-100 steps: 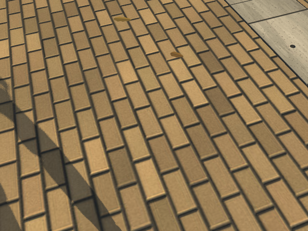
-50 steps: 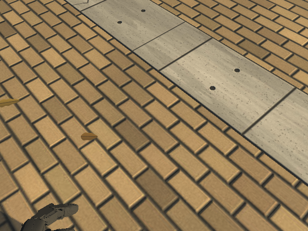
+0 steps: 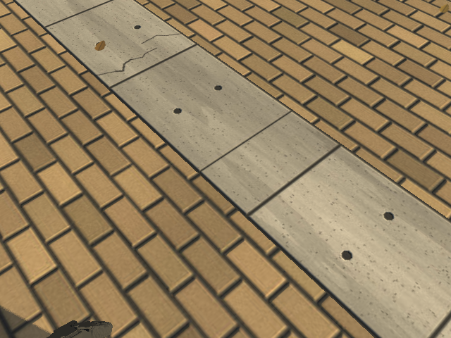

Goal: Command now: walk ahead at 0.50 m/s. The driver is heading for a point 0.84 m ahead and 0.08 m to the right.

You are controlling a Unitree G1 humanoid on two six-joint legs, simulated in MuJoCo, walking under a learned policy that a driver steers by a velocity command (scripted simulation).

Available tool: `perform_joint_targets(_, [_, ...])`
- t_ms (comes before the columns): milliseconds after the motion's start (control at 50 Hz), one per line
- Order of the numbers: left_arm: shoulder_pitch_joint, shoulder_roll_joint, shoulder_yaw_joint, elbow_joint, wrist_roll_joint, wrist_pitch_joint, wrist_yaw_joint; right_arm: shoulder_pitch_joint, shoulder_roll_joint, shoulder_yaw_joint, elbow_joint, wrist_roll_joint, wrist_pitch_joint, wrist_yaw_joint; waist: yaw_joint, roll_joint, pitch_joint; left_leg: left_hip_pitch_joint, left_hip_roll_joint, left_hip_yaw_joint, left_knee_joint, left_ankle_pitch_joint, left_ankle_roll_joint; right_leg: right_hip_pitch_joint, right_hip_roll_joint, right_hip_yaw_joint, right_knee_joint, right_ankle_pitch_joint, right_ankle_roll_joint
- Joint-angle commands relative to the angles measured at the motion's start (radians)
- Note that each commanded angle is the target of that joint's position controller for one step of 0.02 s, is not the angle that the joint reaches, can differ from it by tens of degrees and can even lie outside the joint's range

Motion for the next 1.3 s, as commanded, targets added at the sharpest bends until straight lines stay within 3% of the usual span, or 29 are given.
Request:
perform_joint_targets(20, [0.386,0.258,0.090,0.041,0.013,-0.008,0.018,-0.024,-0.092,-0.004,-0.076,-0.029,-0.002,-0.010,0.213,-0.052,-0.279,-0.276,0.128,-0.008,0.564,0.490,0.082,0.610,-0.176,0.207,0.024,0.028,-0.118])
perform_joint_targets(40, [0.406,0.308,0.098,0.061,0.009,-0.004,0.011,0.093,0.010,0.024,-0.082,-0.020,-0.026,0.000,0.141,-0.314,-0.373,-0.661,-0.051,-0.050,0.859,-0.146,0.031,0.889,-0.349,0.671,-0.112,-0.207,-0.269])
perform_joint_targets(60, [0.390,0.206,0.071,0.046,-0.002,-0.004,0.011,0.019,-0.103,-0.001,-0.072,0.000,-0.046,0.006,0.186,-0.185,-0.322,-0.777,0.005,-0.160,0.963,-0.176,0.041,0.856,-0.326,0.691,-0.173,-0.341,-0.238])
perform_joint_targets(80, [0.318,0.174,0.059,0.035,0.000,-0.005,0.015,-0.074,-0.140,-0.012,-0.102,0.020,-0.058,0.012,0.178,-0.131,-0.189,-0.830,0.052,-0.138,0.966,-0.081,0.056,0.733,-0.296,0.551,-0.191,-0.308,-0.198])
perform_joint_targets(100, [0.251,0.161,0.053,0.024,0.007,-0.005,0.016,-0.119,-0.127,-0.010,-0.109,0.015,-0.061,0.007,0.149,-0.049,-0.119,-0.797,0.101,-0.112,0.925,0.011,0.054,0.599,-0.260,0.451,-0.213,-0.209,-0.180])
perform_joint_targets(120, [0.206,0.134,0.046,0.020,0.014,-0.006,0.014,-0.141,-0.119,-0.014,-0.112,-0.001,-0.057,0.003,0.123,-0.032,-0.064,-0.762,0.129,-0.108,0.866,0.067,0.047,0.490,-0.227,0.378,-0.244,-0.124,-0.175])
perform_joint_targets(140, [0.185,0.116,0.040,0.019,0.024,-0.010,0.014,-0.120,-0.106,-0.015,-0.108,-0.003,-0.047,0.004,0.091,-0.058,-0.057,-0.700,0.151,-0.116,0.837,0.106,0.043,0.423,-0.206,0.331,-0.271,-0.071,-0.170])
perform_joint_targets(200, [0.189,0.128,0.045,0.039,0.013,-0.024,0.015,-0.113,-0.065,-0.010,-0.105,-0.009,-0.019,-0.001,0.063,-0.051,-0.029,-0.675,0.164,-0.103,0.749,0.160,0.017,0.347,-0.187,0.239,-0.338,0.015,-0.187])
perform_joint_targets(340, [0.278,0.168,0.053,0.099,0.003,-0.012,0.038,-0.335,-0.029,0.004,-0.167,-0.015,-0.026,0.012,0.125,-0.030,0.037,-0.687,0.128,-0.059,0.352,0.487,-0.009,0.367,-0.137,0.082,-0.374,0.065,-0.146])
perform_joint_targets(460, [0.347,0.188,0.063,0.158,-0.010,0.015,0.046,-0.452,-0.048,0.007,-0.220,-0.004,-0.040,0.043,0.147,-0.040,0.070,-0.694,0.096,-0.057,0.204,0.413,0.035,0.537,-0.214,0.096,-0.295,0.103,-0.128])
perform_joint_targets(500, [0.328,0.202,0.068,0.162,-0.010,0.024,0.050,-0.397,-0.075,-0.003,-0.210,-0.005,-0.045,0.048,0.107,-0.060,0.037,-0.598,0.068,-0.034,0.182,0.341,0.063,0.572,-0.222,0.093,-0.223,0.253,-0.107])
perform_joint_targets(540, [0.303,0.180,0.058,0.155,-0.006,0.034,0.054,-0.144,-0.146,-0.043,-0.132,-0.012,-0.045,0.037,-0.015,-0.040,-0.119,-0.231,0.028,0.003,0.165,0.355,0.114,0.493,-0.141,0.026,0.068,0.458,-0.060])
perform_joint_targets(560, [0.323,0.129,0.036,0.131,0.020,0.034,0.056,0.034,-0.223,-0.064,-0.099,-0.021,-0.041,0.026,-0.063,0.099,-0.274,0.076,0.224,-0.227,0.194,0.385,0.178,0.280,-0.072,-0.024,0.400,0.147,-0.021])
perform_joint_targets(580, [0.445,0.015,0.006,0.130,0.011,0.010,0.044,0.055,-0.266,-0.069,-0.080,-0.019,-0.037,0.033,0.013,0.361,-0.373,0.351,0.401,-0.702,0.049,0.142,0.331,-0.101,0.112,0.030,0.696,-0.516,0.031])
perform_joint_targets(600, [0.370,0.129,0.030,0.140,-0.011,-0.011,0.038,0.031,-0.168,-0.043,-0.094,-0.007,-0.038,0.035,-0.030,0.233,-0.317,0.313,0.377,-0.725,-0.016,0.001,0.298,-0.214,0.058,0.144,0.802,-0.548,0.018])
perform_joint_targets(620, [0.275,0.169,0.042,0.110,-0.032,-0.024,0.033,-0.044,-0.135,-0.032,-0.107,-0.009,-0.041,0.031,-0.019,0.181,-0.181,0.186,0.350,-0.585,-0.036,0.026,0.257,-0.270,0.010,0.120,0.805,-0.453,0.002])
perform_joint_targets(640, [0.229,0.159,0.040,0.102,-0.028,-0.027,0.039,-0.114,-0.120,-0.026,-0.121,-0.017,-0.042,0.030,0.011,0.096,-0.108,0.047,0.316,-0.483,-0.061,0.120,0.239,-0.237,-0.042,0.092,0.763,-0.358,0.003])
perform_joint_targets(700, [0.245,0.119,0.045,0.111,-0.007,-0.002,0.045,-0.180,-0.069,-0.013,-0.121,-0.034,-0.052,0.033,0.082,0.113,-0.047,-0.165,0.247,-0.324,-0.142,0.298,0.230,-0.105,-0.102,0.093,0.647,-0.241,0.017])
perform_joint_targets(780, [0.188,0.092,0.042,0.098,-0.007,0.027,0.048,-0.143,-0.104,-0.025,-0.086,-0.035,-0.064,0.017,0.080,0.080,0.007,-0.187,0.250,-0.183,-0.208,0.398,0.232,-0.187,-0.114,0.104,0.516,-0.108,0.048])
perform_joint_targets(900, [0.038,0.065,0.033,0.051,-0.007,0.017,0.024,-0.105,-0.118,-0.023,-0.054,-0.032,-0.059,-0.004,0.028,0.074,0.051,-0.149,0.213,0.014,-0.238,0.449,0.170,-0.162,-0.062,0.059,0.221,0.166,0.043])
perform_joint_targets(1000, [-0.076,0.053,0.022,-0.020,-0.009,0.018,-0.006,-0.038,-0.131,-0.030,-0.014,-0.020,-0.027,-0.009,-0.008,0.060,0.090,0.055,0.277,0.071,-0.165,0.580,0.158,-0.233,-0.039,0.012,0.111,0.076,0.010])
perform_joint_targets(1060, [-0.036,0.088,0.039,-0.044,-0.008,0.020,-0.025,-0.071,-0.169,-0.042,-0.028,-0.012,-0.002,-0.023,0.044,0.107,0.036,0.116,0.293,0.113,-0.002,0.999,0.128,-0.120,0.027,-0.068,0.106,-0.083,-0.036])
perform_joint_targets(1100, [0.189,0.160,0.082,0.001,-0.010,0.025,-0.021,-0.102,-0.180,-0.044,-0.044,-0.011,0.016,-0.037,0.171,0.114,-0.092,0.046,0.254,0.155,0.312,1.177,0.086,0.190,0.104,-0.101,0.056,-0.087,-0.092])
perform_joint_targets(1120, [0.347,0.240,0.113,0.033,-0.002,0.030,-0.002,-0.095,-0.163,-0.034,-0.066,-0.021,0.010,-0.041,0.236,0.018,-0.190,-0.188,0.209,0.151,0.607,0.925,0.044,0.506,0.004,0.085,0.025,0.004,-0.150])
perform_joint_targets(1140, [0.339,0.326,0.123,0.029,-0.002,0.029,0.009,0.024,-0.005,0.018,-0.100,-0.053,-0.021,-0.015,0.119,-0.238,-0.298,-0.654,-0.017,0.094,0.988,-0.082,-0.029,0.877,-0.284,0.624,-0.018,0.084,-0.352])
perform_joint_targets(1160, [0.369,0.236,0.095,0.014,0.006,0.026,0.014,-0.037,-0.087,0.004,-0.081,-0.018,-0.060,0.002,0.185,-0.119,-0.416,-0.722,-0.023,-0.115,1.109,-0.214,-0.020,0.920,-0.336,0.738,-0.101,0.227,-0.375])
perform_joint_targets(1180, [0.317,0.193,0.080,0.012,0.015,0.022,0.017,-0.124,-0.127,-0.009,-0.104,0.019,-0.075,0.009,0.193,-0.080,-0.297,-0.766,0.035,-0.128,1.098,-0.151,-0.005,0.823,-0.299,0.539,-0.088,0.424,-0.325])
perform_joint_targets(1220, [0.189,0.131,0.062,-0.004,0.003,0.020,0.019,-0.180,-0.121,-0.014,-0.105,-0.007,-0.072,-0.005,0.126,0.040,-0.127,-0.713,0.110,-0.094,0.941,-0.049,-0.006,0.534,-0.219,0.324,-0.114,0.521,-0.249])
perform_joint_targets(1300, [0.120,0.137,0.056,-0.002,0.025,0.010,0.024,-0.106,-0.074,-0.015,-0.094,-0.020,-0.011,-0.021,0.036,-0.009,-0.089,-0.533,0.119,-0.079,0.762,0.051,-0.037,0.278,-0.159,0.176,-0.200,0.627,-0.235])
